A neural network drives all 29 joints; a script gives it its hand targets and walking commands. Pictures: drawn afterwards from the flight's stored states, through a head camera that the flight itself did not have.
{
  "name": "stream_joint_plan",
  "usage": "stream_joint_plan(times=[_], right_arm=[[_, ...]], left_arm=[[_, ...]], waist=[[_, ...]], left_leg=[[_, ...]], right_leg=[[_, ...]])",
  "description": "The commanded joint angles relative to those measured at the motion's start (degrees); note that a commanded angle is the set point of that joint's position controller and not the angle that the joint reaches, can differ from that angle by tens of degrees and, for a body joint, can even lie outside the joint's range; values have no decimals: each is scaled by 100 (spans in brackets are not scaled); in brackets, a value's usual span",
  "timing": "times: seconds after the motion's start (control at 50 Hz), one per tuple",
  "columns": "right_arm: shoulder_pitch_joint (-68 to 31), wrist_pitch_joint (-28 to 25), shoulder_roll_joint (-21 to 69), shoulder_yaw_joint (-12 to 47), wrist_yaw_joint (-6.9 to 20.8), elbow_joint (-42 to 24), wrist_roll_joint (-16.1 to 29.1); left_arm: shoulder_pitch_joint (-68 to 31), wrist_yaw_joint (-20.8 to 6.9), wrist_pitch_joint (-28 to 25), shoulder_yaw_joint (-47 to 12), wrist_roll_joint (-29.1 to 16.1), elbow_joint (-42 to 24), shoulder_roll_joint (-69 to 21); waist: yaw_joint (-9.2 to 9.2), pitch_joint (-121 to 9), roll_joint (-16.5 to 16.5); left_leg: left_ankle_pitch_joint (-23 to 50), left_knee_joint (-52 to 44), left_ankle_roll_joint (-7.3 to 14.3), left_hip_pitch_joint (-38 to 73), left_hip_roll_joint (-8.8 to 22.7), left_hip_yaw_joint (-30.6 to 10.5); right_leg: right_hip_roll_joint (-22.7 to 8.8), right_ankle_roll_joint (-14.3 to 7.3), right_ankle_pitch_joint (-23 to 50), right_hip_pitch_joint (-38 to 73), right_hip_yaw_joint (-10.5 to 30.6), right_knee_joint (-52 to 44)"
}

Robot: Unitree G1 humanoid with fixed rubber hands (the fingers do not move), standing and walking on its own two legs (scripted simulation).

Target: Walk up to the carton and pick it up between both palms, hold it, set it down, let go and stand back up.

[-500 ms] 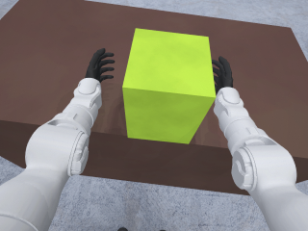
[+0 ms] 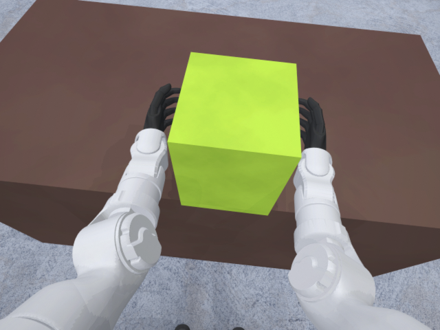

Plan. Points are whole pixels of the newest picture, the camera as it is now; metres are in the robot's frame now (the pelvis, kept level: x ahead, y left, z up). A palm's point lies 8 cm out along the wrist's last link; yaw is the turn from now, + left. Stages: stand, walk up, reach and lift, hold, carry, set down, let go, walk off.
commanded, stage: reach and lift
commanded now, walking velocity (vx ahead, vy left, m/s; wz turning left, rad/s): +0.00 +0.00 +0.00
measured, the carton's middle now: (232, 141) +0.46 -0.03 +0.01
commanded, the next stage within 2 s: none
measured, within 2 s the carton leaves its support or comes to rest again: leaves its support in 2.00 s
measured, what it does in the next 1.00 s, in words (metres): stands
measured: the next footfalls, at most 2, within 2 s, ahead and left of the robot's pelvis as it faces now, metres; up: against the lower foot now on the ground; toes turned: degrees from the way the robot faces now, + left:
none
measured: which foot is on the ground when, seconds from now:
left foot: down 0.00-1.00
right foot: down 0.00-1.00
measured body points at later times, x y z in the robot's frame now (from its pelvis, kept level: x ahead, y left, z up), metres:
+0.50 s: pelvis +0.01 +0.00 +0.00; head +0.09 +0.00 +0.44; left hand +0.46 +0.12 +0.06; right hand +0.43 -0.18 +0.07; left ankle -0.01 +0.10 -0.75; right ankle -0.02 -0.10 -0.75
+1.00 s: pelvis +0.01 +0.00 +0.00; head +0.09 +0.01 +0.44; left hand +0.46 +0.12 +0.06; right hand +0.43 -0.17 +0.06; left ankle -0.01 +0.10 -0.75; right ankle -0.02 -0.10 -0.75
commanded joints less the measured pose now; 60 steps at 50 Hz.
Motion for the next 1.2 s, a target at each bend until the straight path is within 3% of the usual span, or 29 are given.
stream_joint_plan(times=[0.0,0.14,0.18,0.34,0.48,0.62,0.8,1.18], right_arm=[[-2137,-87,2239,1399,710,149,-410],[-2018,-223,2300,1450,768,271,-294],[-2077,-243,2275,1445,753,209,-327],[-2013,-217,2500,1586,706,38,-330],[-2003,-258,2536,1513,747,87,-346],[-1974,-274,2620,1640,727,117,-297],[-2011,-350,2612,1671,735,221,-205],[-2093,-579,2636,1919,653,513,-92]], left_arm=[[-2315,-490,138,-662,244,-376,-1613],[-2118,-501,225,-994,146,-723,-1988],[-2080,-508,255,-1030,137,-723,-2011],[-2007,-625,217,-998,73,-771,-1920],[-2081,-605,260,-1160,68,-908,-2138],[-2011,-634,285,-1153,71,-828,-2182],[-1970,-622,347,-1317,77,-820,-2355],[-1898,-603,253,-1405,39,-572,-2456]], waist=[[189,-2968,-105],[173,-2815,264],[176,-2833,266],[139,-2829,-55],[58,-2944,135],[90,-2870,63],[61,-2862,206],[121,-2804,72]], left_leg=[[1973,242,-99,1618,-11,182],[2938,656,-206,2758,94,107],[2749,643,-192,2675,89,115],[1925,303,-28,1703,-52,178],[2260,425,-117,2416,26,121],[1968,311,-55,2012,-1,134],[2240,416,-115,2249,55,87],[2000,255,-91,1716,57,97]], right_leg=[[-79,576,3301,1745,-490,507],[10,505,2813,629,-653,313],[-12,472,2692,652,-645,272],[-137,595,3494,1794,-523,567],[-58,497,2908,1091,-658,366],[-110,510,3080,1423,-619,405],[-85,429,2946,1125,-672,356],[-127,399,3358,1665,-626,427]])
